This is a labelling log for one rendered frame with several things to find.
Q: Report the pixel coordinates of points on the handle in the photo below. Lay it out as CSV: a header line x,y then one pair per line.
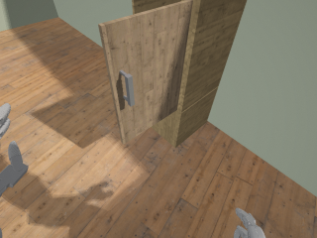
x,y
130,98

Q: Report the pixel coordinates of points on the cupboard door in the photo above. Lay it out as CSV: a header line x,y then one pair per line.
x,y
151,47

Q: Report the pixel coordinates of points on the left robot hand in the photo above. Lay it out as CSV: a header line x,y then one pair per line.
x,y
12,173

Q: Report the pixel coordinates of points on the right robot hand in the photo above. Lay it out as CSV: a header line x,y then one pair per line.
x,y
253,230

